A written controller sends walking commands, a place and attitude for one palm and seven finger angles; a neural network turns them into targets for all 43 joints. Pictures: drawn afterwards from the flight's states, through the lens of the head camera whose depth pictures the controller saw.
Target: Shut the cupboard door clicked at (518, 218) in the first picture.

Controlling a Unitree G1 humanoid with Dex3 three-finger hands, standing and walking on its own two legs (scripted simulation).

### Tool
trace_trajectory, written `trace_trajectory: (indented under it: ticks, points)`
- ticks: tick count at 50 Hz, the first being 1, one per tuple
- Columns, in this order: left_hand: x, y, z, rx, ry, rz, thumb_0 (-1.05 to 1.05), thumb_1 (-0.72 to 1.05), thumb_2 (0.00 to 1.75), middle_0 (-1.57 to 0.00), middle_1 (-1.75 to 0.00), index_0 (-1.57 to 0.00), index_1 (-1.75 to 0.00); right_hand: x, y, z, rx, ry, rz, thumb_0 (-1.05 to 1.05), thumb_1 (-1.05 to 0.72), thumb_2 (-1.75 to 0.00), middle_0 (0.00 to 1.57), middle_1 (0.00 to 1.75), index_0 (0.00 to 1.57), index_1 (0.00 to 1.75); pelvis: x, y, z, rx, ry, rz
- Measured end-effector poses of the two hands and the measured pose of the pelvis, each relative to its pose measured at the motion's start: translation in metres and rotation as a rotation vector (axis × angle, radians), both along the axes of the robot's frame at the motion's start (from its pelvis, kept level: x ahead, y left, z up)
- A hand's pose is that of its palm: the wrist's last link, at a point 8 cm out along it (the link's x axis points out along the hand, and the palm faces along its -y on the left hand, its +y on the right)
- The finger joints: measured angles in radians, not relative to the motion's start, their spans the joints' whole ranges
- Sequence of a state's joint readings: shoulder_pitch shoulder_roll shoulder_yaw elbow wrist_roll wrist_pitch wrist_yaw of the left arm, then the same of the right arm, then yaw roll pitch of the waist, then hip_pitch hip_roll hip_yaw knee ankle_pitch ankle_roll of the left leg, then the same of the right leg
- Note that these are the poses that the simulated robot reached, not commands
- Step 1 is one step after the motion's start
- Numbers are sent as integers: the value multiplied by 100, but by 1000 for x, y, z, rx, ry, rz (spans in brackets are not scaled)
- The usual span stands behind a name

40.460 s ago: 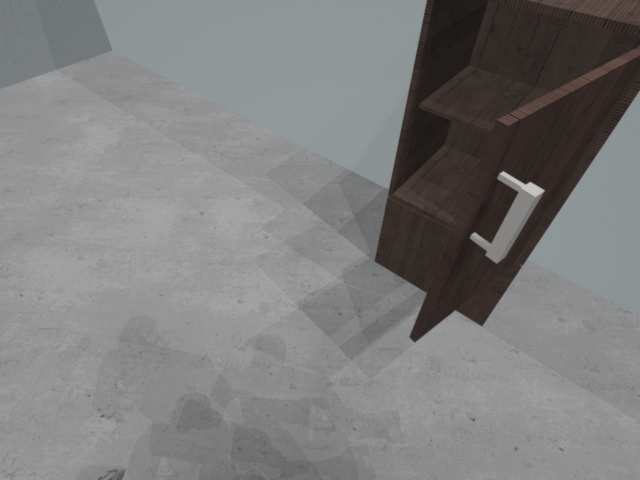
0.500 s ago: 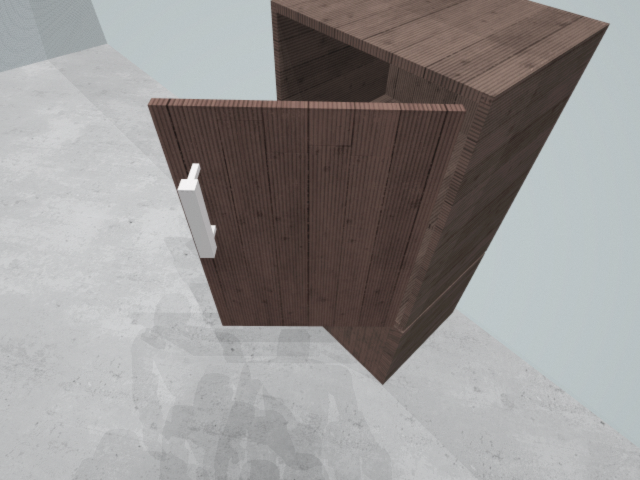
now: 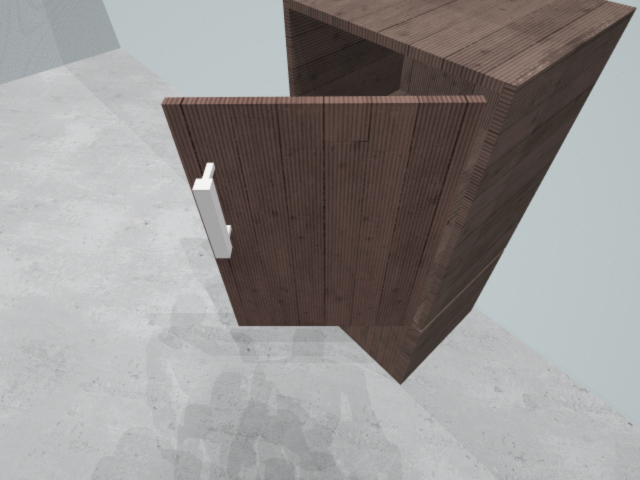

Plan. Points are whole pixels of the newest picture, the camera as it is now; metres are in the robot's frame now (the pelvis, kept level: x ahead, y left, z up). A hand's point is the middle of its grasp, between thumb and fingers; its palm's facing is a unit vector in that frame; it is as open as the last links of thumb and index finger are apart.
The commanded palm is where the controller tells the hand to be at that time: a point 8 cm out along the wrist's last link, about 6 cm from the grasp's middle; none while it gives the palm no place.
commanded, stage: look again from close up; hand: left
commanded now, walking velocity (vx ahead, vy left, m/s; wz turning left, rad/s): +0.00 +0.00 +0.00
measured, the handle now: (216, 211) +0.49 +0.19 +0.05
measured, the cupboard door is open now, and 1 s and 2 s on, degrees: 47 47 47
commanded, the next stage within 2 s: raise the hand and make a fist in 0.28 s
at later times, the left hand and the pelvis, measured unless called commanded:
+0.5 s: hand (165, 472) +0.15 +0.21 -0.08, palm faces +0.23 -0.95 -0.19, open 7.3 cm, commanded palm +0.11 +0.25 -0.06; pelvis +0.00 +0.00 -0.01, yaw +1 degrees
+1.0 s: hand (172, 473) +0.14 +0.18 -0.02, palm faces +0.02 -1.00 -0.04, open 5.2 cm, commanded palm +0.11 +0.24 -0.02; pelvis -0.06 -0.03 -0.09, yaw +4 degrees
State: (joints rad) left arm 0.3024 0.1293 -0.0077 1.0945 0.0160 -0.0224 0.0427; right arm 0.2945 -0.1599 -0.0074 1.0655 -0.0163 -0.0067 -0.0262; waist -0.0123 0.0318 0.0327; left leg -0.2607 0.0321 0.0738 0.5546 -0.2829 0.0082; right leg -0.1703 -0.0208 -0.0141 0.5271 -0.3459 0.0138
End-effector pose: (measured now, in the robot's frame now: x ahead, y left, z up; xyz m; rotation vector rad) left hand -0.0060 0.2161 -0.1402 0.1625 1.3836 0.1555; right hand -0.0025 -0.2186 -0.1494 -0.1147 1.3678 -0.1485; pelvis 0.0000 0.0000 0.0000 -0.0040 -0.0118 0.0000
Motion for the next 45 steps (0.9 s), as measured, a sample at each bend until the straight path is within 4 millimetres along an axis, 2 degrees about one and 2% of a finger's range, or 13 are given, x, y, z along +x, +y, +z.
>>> trace_trajectory:
  ticks: [9, 20, 21, 22, 26, 28, 30, 33, 36, 39, 42, 45]
  points:
    - [29, 27, 6, 41, -51, -31, 0, 91, 90, -20, -30, -19, -30, 20, 0, 4, -12, -38, 17, 1, -93, -90, 20, 30, 20, 30, 5, 7, 1, 14, 2, -14]
    - [43, 28, 4, 33, -56, -51, 0, 91, 90, -20, -30, -19, -30, 37, -5, 10, -34, -53, 22, 0, -91, -90, 20, 30, 20, 30, 9, 9, 3, 9, 8, -24]
    - [53, 32, 9, 28, -117, 16, 1, 91, 90, -20, -30, -20, -30, 41, -7, 12, -51, -88, 26, 1, -91, -90, 20, 30, 20, 30, 7, 8, 1, 5, 6, -18]
    - [72, 37, 21, 45, -251, 43, 1, 91, 90, -20, -30, -20, -30, 47, -10, 16, -77, -155, 26, 1, -91, -90, 20, 30, 20, 30, 5, 7, -1, 7, 9, -11]
    - [143, 37, 103, 75, -837, 71, 2, 91, 90, -22, -32, -21, -32, 82, -21, 31, -105, -447, 45, 1, -91, -90, 20, 30, 20, 30, 2, 3, -10, 20, 40, 37]
    - [166, 34, 130, 54, -1077, 59, 1, 91, 90, -23, -34, -23, -33, 103, -27, 34, -104, -556, 73, 1, -91, -90, 20, 30, 20, 30, -4, 0, -18, 22, 83, 43]
    - [174, 30, 140, 8, -1250, 15, 1, 91, 90, -25, -36, -25, -36, 124, -33, 37, -106, -642, 105, 1, -91, -90, 20, 30, 20, 30, -13, -5, -29, 15, 126, 37]
    - [164, 19, 130, -70, -1399, -112, 0, 91, 90, -29, -41, -29, -40, 152, -41, 38, -119, -754, 166, 1, -91, -90, 20, 30, 20, 30, -27, -13, -51, 16, 191, 31]
    - [139, 17, 102, -127, -1369, -149, 0, 91, 90, -34, -46, -34, -46, 174, -45, 36, -132, -838, 216, 1, -91, -90, 20, 30, 20, 30, -40, -19, -73, 8, 218, 35]
    - [110, 23, 82, -119, -1308, -81, 1, 90, 90, -40, -52, -39, -51, 186, -42, 32, -134, -891, 246, 1, -91, -90, 20, 30, 20, 30, -49, -24, -88, -7, 225, 46]
    - [94, 28, 88, -61, -1327, -49, 1, 90, 90, -45, -58, -45, -57, 187, -33, 26, -122, -907, 271, 1, -91, -90, 20, 30, 20, 30, -54, -27, -94, -27, 218, 58]
    - [96, 26, 105, -39, -1397, -88, 2, 90, 90, -50, -63, -50, -63, 178, -21, 16, -98, -885, 285, 1, -91, -90, 20, 30, 20, 30, -59, -28, -96, -46, 211, 68]
